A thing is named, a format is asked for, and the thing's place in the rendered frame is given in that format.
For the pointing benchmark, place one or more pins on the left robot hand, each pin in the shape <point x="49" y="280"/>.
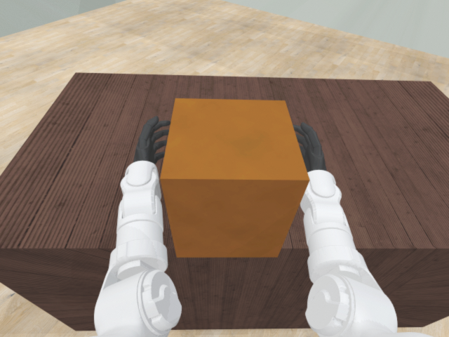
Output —
<point x="146" y="146"/>

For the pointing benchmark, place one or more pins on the right robot upper arm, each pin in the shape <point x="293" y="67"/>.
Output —
<point x="338" y="306"/>

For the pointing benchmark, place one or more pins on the robot right forearm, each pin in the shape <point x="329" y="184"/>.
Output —
<point x="329" y="238"/>

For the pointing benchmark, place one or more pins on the pedestal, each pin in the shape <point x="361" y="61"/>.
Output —
<point x="385" y="142"/>

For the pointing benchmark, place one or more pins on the carton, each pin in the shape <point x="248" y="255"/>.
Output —
<point x="233" y="177"/>

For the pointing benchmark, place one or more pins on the left robot upper arm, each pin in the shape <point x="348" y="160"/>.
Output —
<point x="143" y="305"/>

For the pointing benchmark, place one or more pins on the right robot hand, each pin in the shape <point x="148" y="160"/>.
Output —
<point x="311" y="148"/>

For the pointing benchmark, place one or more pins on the robot left forearm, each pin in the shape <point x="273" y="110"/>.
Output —
<point x="139" y="233"/>

